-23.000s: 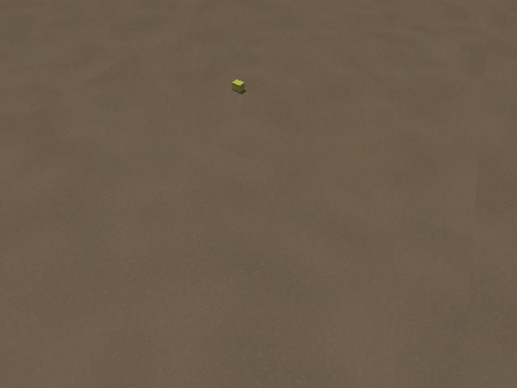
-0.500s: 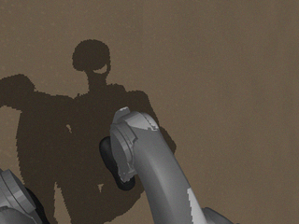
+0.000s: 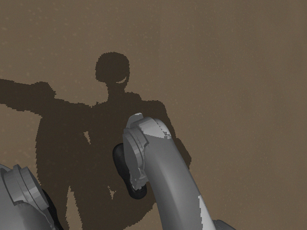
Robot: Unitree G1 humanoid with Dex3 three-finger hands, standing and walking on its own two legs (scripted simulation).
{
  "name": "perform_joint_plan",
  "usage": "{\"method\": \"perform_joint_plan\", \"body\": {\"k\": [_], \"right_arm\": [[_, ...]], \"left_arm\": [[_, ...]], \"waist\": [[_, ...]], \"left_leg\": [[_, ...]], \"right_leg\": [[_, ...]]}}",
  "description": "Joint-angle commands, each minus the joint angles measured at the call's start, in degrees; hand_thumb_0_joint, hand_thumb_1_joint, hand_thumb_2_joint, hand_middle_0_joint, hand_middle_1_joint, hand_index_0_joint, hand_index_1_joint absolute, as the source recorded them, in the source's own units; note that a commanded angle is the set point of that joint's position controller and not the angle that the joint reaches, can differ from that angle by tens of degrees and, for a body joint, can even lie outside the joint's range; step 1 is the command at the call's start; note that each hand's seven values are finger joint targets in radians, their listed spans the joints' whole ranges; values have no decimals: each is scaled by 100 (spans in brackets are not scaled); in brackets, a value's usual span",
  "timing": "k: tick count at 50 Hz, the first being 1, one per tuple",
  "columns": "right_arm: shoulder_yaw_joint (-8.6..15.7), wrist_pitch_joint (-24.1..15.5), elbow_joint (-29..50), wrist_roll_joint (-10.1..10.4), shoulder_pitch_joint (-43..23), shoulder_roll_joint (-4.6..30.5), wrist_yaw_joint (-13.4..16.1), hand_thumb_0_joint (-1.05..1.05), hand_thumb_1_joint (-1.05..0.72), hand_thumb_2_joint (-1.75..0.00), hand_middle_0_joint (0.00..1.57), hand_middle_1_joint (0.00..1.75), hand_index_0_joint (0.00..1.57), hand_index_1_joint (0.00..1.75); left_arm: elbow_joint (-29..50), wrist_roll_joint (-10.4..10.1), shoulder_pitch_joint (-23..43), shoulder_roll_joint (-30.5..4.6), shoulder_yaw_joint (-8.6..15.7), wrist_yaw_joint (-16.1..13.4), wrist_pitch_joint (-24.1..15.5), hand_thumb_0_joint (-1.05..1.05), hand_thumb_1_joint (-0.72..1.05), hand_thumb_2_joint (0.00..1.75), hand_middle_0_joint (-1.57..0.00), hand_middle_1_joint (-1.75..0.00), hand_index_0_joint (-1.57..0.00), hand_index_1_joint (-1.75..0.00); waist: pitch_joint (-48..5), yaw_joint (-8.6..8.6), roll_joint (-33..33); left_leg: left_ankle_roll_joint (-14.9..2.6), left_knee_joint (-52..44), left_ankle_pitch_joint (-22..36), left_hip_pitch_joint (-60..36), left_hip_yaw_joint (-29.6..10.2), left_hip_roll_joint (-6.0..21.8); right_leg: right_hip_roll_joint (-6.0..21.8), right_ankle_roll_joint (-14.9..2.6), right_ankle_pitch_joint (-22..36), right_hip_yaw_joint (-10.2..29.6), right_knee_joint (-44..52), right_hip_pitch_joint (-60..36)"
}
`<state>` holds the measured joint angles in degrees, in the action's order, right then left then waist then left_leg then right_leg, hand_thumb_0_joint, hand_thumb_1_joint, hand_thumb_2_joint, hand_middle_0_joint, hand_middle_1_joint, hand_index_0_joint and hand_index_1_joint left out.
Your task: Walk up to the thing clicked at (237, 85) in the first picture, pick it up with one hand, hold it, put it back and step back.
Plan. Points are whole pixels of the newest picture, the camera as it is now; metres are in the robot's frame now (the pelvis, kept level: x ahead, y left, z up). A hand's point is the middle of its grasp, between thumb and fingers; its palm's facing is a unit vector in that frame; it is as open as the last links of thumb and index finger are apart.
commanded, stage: settle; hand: left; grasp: from above
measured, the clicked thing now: out of the picture +0.44 +0.38 -0.27
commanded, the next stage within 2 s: lift in 0.42 s
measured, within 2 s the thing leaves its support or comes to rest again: neither
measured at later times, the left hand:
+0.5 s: hand out of the picture +0.43 +0.36 -0.18, palm faces -0.10 -0.42 -0.90, open 8.6 cm
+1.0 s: hand out of the picture +0.39 +0.36 -0.08, palm faces -0.08 -0.43 -0.90, open 8.4 cm
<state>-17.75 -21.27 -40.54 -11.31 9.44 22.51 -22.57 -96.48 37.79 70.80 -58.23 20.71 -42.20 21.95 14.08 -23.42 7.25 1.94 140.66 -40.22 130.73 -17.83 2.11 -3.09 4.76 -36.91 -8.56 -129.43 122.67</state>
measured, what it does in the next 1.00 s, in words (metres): stands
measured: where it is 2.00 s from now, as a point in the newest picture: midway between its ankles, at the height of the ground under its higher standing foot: (96, 203)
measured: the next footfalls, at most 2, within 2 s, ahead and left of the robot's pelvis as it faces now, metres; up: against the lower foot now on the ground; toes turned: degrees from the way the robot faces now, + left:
none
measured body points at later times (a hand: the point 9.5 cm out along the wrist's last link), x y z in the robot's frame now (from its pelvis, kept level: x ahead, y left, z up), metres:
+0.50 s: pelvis +0.00 -0.01 +0.00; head +0.26 +0.09 +0.36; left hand +0.43 +0.38 -0.13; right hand +0.02 -0.27 -0.07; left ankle +0.07 +0.14 -0.30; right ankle +0.13 -0.13 -0.30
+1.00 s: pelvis +0.01 -0.02 +0.05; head +0.22 +0.04 +0.44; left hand +0.40 +0.37 -0.03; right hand +0.08 -0.28 -0.07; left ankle +0.07 +0.13 -0.30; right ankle +0.13 -0.13 -0.30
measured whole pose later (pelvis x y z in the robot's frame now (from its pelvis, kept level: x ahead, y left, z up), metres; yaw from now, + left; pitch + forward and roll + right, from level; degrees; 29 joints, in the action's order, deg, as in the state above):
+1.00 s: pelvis +0.01 -0.02 +0.05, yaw +9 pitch +35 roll -4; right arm -0.2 -16.3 -51.2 -6.4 10.0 18.7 -15.7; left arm -84.9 38.5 61.5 -34.0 17.1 -29.1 28.6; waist -6.4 -12.1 -3.1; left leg 2.4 127.8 -38.5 124.8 -7.1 3.2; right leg -0.9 2.7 -37.8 -0.5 -125.0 122.6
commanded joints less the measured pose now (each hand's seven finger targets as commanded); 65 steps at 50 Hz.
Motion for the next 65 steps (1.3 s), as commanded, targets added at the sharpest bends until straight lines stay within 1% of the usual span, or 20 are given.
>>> {"method": "perform_joint_plan", "body": {"k": [1, 10, 14, 22, 24, 25, 26, 27, 28, 29, 31, 33, 37, 43, 46, 50, 54, 57, 60, 65], "right_arm": [[713, 54, -423, 149, 1467, 1819, 25, 0, -89, -89, 20, 30, 20, 30], [999, 46, -812, 264, 1627, 1587, 135, 0, -89, -89, 20, 30, 20, 30], [1094, 30, -886, 239, 1657, 1586, 186, 0, -88, -89, 20, 30, 20, 30], [1334, 8, -1057, 227, 1685, 1519, 288, 0, -89, -90, 20, 30, 20, 30], [1383, 12, -1056, 232, 1737, 1485, 311, 0, -91, -91, 20, 30, 20, 30], [1398, 31, -1110, 223, 1716, 1429, 326, 0, -88, -89, 20, 30, 20, 30], [1440, 31, -1046, 233, 1676, 1452, 330, 0, -92, -91, 20, 30, 20, 30], [1461, 29, -1036, 214, 1713, 1397, 344, 0, -88, -89, 20, 30, 20, 30], [1508, 52, -1045, 241, 1729, 1383, 354, 0, -92, -91, 20, 30, 20, 30], [1546, 78, -1061, 249, 1718, 1366, 376, 0, -88, -89, 20, 30, 20, 30], [1613, 110, -1004, 298, 1691, 1305, 422, 0, -91, -90, 20, 30, 20, 30], [1685, 177, -1144, 317, 1776, 1267, 464, 0, -91, -90, 20, 30, 20, 30], [1849, 263, -1084, 407, 1629, 1232, 552, 0, -91, -90, 20, 30, 20, 30], [2080, 353, -1203, 513, 1593, 1031, 675, 0, -91, -90, 20, 30, 20, 30], [2135, 423, -1156, 551, 1560, 921, 723, 0, -91, -90, 20, 30, 20, 30], [2244, 486, -1041, 619, 1290, 806, 824, 0, -91, -90, 20, 30, 20, 30], [2263, 626, -794, 790, 1028, 751, 958, 0, -91, -90, 20, 30, 20, 30], [2241, 721, -713, 894, 894, 711, 1133, 0, -91, -90, 20, 30, 20, 30], [2187, 813, -582, 966, 785, 668, 1330, 0, -91, -90, 20, 30, 20, 30], [2089, 872, -527, 1073, 444, 548, 1676, 0, -90, -90, 20, 30, 20, 30]], "left_arm": [[717, 90, 1164, -762, -382, 17, 147, 0, 61, 70, -97, -63, -97, -63], [867, 233, 1332, -294, -601, 329, 190, 0, 66, 63, -104, -53, -104, -53], [862, 428, 1454, -378, -466, 284, 203, 0, 70, 62, -108, -51, -107, -52], [861, 573, 1638, -392, -291, 353, 213, 0, 74, 68, -113, -52, -112, -54], [963, 626, 1538, -336, -308, 473, 214, 0, 82, 58, -121, -55, -119, -54], [930, 633, 1514, -336, -313, 503, 228, 0, 74, 62, -113, -51, -111, -50], [962, 661, 1464, -325, -293, 533, 232, 0, 82, 55, -121, -52, -119, -51], [959, 625, 1414, -222, -334, 582, 252, 0, 74, 60, -113, -51, -111, -50], [1009, 577, 1318, -175, -298, 628, 274, 0, 82, 56, -121, -53, -119, -52], [1040, 575, 1363, -217, -273, 639, 289, 0, 74, 58, -113, -50, -111, -49], [1087, 428, 1296, 4, -310, 739, 320, 0, 81, 55, -117, -50, -118, -49], [1324, 457, 1397, -122, -255, 804, 331, 0, 79, 53, -114, -50, -116, -49], [1507, 529, 1349, 144, -358, 865, 443, 0, 81, 49, -117, -45, -118, -44], [1679, 290, 1167, 751, -449, 886, 555, 0, 76, 51, -116, -41, -115, -41], [2009, 282, 1133, 747, -474, 1027, 604, 0, 77, 52, -118, -41, -118, -41], [2453, 276, 729, 947, -722, 1313, 668, 0, 76, 48, -119, -35, -118, -36], [3079, 203, 186, 1335, -937, 1469, 853, 0, 72, 44, -116, -34, -115, -35], [3439, 44, -144, 1562, -1086, 1583, 1061, 0, 71, 44, -115, -32, -114, -34], [3777, -49, -325, 1845, -1230, 1582, 1286, 0, 67, 51, -112, -38, -110, -40], [4387, -145, -488, 2192, -1544, 1568, 1556, 0, 65, 48, -113, -31, -110, -34]], "waist": [[-4145, -242, -3403], [-4230, -50, -3138], [-4405, 0, -3080], [-4845, 219, -3073], [-4949, 244, -3036], [-4930, 315, -2976], [-5055, 364, -2982], [-5082, 398, -2883], [-5240, 455, -2810], [-5363, 528, -2799], [-5442, 574, -2721], [-5702, 679, -2799], [-5781, 742, -2709], [-6143, 922, -2451], [-6297, 1048, -2249], [-6109, 1170, -1916], [-6411, 1367, -1981], [-6160, 1350, -1738], [-6290, 1460, -1681], [-5966, 1517, -1643]], "left_leg": [[-60, -1580, 1248, -3033, 741, 246], [-118, -1690, 973, -2831, 860, 143], [-134, -1745, 911, -2839, 964, 106], [-142, -1773, 943, -2824, 1170, 86], [-150, -1733, 1111, -2926, 1222, 83], [-159, -1715, 1092, -2813, 1272, 69], [-171, -1729, 1129, -2799, 1304, 57], [-197, -1700, 1172, -2710, 1396, 35], [-191, -1734, 1258, -2773, 1405, 38], [-216, -1728, 1176, -2673, 1432, 23], [-208, -1799, 1148, -2726, 1443, 10], [-201, -1887, 1178, -2867, 1463, 9], [-208, -2079, 1128, -3122, 1493, 1], [-218, -2398, 1221, -3367, 1653, -32], [-253, -2424, 1398, -3276, 1785, -59], [-283, -2785, 936, -3333, 1791, -99], [-233, -3346, 824, -4021, 1671, -96], [-206, -3857, 722, -4346, 1518, -82], [-187, -4125, 905, -4630, 1576, -75], [-130, -4917, 462, -5247, 1506, -62]], "right_leg": [[-131, -512, 1578, -735, 1054, -1923], [-126, -554, 1243, -526, 1114, -1524], [-121, -566, 1162, -446, 1136, -1481], [-71, -573, 1065, -311, 1145, -1588], [-70, -564, 1194, -272, 1140, -1629], [-70, -559, 1157, -248, 1160, -1639], [-63, -562, 1174, -223, 1159, -1706], [-87, -542, 1206, -146, 1247, -1886], [-70, -535, 1273, -150, 1236, -1961], [-72, -536, 1150, -92, 1309, -1984], [-42, -540, 1094, -60, 1353, -1955], [-34, -563, 1107, -53, 1340, -1945], [-5, -584, 1083, 3, 1440, -1837], [45, -587, 1177, 150, 1748, -2083], [55, -561, 1342, 280, 1954, -2447], [49, -556, 647, 406, 2445, -2602], [60, -594, 508, 370, 2786, -2756], [90, -584, 492, 322, 3052, -2878], [88, -572, 733, 380, 3377, -3355], [94, -595, 232, 465, 4072, -3635]]}}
